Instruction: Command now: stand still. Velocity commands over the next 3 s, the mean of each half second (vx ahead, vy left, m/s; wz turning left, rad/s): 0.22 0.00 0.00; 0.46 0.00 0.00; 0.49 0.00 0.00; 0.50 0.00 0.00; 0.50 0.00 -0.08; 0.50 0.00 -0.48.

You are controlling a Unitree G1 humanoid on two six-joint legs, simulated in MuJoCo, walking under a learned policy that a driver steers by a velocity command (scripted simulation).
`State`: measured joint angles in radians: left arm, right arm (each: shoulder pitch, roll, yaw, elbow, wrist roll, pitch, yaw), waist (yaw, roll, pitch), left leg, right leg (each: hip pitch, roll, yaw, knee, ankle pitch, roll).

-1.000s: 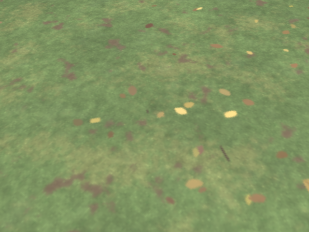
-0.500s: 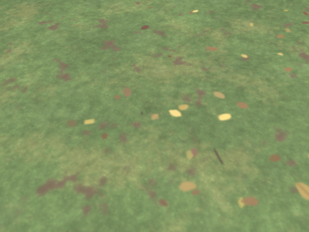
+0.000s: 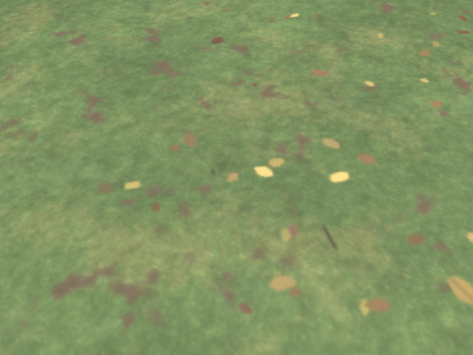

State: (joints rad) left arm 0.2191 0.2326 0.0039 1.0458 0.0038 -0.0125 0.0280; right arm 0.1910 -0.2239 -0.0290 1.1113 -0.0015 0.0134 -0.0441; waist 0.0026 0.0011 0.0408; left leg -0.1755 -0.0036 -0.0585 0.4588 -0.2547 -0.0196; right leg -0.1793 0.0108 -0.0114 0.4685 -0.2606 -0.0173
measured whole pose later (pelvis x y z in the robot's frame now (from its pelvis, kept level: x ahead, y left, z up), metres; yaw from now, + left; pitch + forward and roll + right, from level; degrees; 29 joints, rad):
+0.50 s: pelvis +0.09 +0.04 +0.00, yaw +0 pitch +1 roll -1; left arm 0.24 0.28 0.04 0.98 -0.03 -0.09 0.00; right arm 0.40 -0.21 -0.03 1.12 0.01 -0.11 0.01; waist -0.03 -0.04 -0.02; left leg -0.11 -0.02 0.04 0.39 -0.30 0.04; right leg -0.48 -0.04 0.00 1.09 -0.30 -0.07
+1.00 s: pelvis +0.36 -0.01 +0.00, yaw +0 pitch +0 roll -1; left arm 0.21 0.25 0.05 0.96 0.00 -0.10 -0.04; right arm 0.26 -0.26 -0.05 0.97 0.02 -0.10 -0.02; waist 0.01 0.03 0.04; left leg -0.50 0.10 -0.04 1.19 -0.30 0.05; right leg -0.25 0.06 -0.08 0.38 -0.14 -0.08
